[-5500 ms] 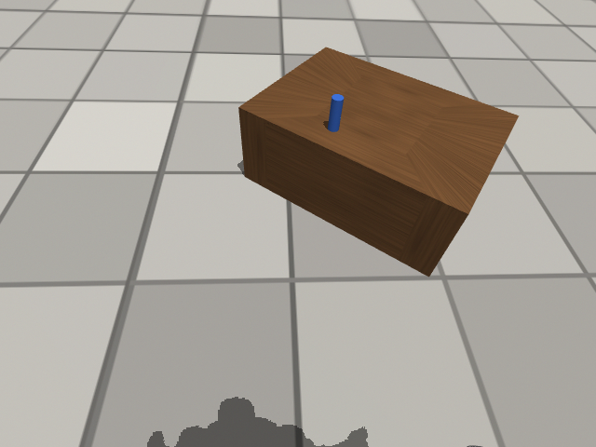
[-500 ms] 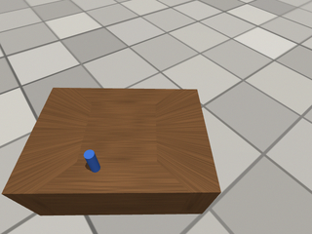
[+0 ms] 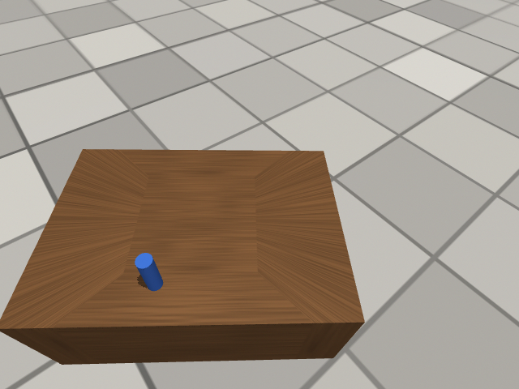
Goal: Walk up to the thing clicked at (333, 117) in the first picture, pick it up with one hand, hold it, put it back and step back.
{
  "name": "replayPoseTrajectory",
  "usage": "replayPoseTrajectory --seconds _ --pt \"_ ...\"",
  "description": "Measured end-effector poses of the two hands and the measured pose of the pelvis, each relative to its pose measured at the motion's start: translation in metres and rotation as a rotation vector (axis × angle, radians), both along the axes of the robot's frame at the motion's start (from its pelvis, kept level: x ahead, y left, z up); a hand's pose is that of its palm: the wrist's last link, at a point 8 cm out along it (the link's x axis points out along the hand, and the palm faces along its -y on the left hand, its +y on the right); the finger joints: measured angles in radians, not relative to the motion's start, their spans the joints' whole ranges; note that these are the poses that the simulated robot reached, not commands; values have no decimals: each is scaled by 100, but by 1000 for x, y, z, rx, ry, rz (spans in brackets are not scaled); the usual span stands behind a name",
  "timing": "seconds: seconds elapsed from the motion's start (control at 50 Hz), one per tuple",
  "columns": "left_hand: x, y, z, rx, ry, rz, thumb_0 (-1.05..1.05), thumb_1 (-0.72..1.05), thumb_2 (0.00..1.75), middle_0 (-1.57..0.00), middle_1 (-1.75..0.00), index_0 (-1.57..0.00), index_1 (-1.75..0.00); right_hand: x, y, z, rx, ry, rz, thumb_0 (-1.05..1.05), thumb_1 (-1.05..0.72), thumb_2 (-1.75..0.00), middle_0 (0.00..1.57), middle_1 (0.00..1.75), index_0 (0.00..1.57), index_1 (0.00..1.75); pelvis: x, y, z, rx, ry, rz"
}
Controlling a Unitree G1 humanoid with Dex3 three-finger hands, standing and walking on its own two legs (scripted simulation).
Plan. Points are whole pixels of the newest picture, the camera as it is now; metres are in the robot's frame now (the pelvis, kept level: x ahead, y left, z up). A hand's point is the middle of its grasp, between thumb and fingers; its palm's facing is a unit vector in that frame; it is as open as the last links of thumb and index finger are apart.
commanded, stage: stand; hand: left
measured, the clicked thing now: (149, 272) +0.45 +0.27 -0.32
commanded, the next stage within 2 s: go down in 1.30 s
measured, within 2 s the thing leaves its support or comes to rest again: neither
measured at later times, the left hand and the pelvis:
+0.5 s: hand out of the picture +0.08 +0.25 -0.16, palm faces -0.02 -0.94 -0.34, open 7.4 cm; pelvis +0.00 +0.00 +0.00, yaw +0 degrees
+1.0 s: hand out of the picture +0.08 +0.26 -0.16, palm faces -0.02 -0.94 -0.34, open 7.4 cm; pelvis +0.01 +0.00 +0.00, yaw +0 degrees
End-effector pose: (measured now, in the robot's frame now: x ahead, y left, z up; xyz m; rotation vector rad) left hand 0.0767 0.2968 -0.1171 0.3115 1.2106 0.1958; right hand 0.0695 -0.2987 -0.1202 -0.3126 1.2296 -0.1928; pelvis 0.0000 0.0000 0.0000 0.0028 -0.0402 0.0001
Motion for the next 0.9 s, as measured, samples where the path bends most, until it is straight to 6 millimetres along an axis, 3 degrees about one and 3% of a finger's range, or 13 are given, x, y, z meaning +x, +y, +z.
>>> replayPoseTrajectory --seconds 0.9 --pt "-5 4 -2 0 29 6 0 90 89 -20 -30 -21 -30 2 4 0 -1 11 0 0 -90 -90 21 30 20 30 5 3 0 -1 3 -4"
